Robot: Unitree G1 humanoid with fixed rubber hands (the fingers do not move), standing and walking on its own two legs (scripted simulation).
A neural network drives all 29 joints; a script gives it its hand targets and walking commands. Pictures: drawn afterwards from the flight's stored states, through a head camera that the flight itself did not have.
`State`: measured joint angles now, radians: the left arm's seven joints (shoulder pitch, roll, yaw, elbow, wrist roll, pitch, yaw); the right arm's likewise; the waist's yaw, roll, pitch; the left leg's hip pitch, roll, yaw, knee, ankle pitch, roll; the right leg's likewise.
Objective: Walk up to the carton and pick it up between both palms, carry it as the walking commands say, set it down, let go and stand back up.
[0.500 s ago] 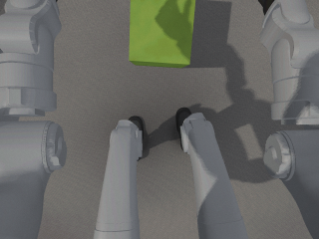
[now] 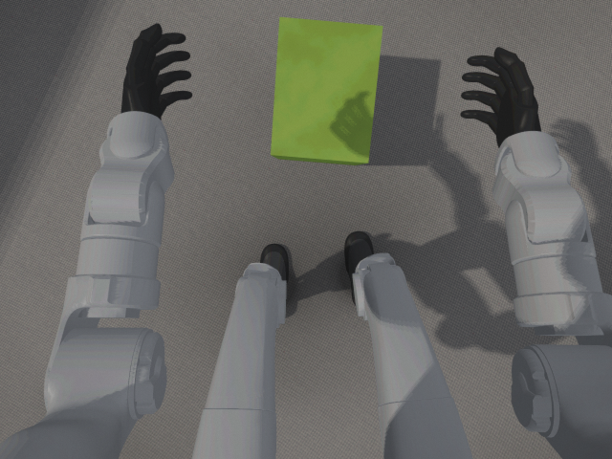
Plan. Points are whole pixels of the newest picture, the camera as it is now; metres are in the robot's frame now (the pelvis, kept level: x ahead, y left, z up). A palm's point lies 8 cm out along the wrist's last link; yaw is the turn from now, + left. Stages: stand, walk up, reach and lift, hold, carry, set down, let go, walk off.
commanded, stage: let go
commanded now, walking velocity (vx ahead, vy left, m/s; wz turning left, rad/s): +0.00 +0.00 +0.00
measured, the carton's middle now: (323, 102) +0.54 -0.04 -0.58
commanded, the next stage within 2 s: stand in 1.16 s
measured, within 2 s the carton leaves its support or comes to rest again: neither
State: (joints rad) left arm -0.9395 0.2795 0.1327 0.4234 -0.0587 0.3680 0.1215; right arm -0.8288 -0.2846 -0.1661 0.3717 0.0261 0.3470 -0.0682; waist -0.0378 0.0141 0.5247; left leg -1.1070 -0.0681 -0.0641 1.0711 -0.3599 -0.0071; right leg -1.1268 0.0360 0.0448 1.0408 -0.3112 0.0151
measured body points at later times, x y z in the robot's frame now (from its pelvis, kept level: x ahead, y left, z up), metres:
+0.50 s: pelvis +0.08 -0.01 +0.07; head +0.20 -0.02 +0.51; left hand +0.35 +0.19 -0.02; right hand +0.30 -0.25 -0.02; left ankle +0.07 +0.11 -0.65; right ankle +0.09 -0.12 -0.65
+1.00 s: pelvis +0.09 +0.00 +0.09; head +0.11 -0.01 +0.53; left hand +0.25 +0.23 +0.01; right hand +0.26 -0.23 +0.00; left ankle +0.07 +0.11 -0.65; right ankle +0.09 -0.12 -0.65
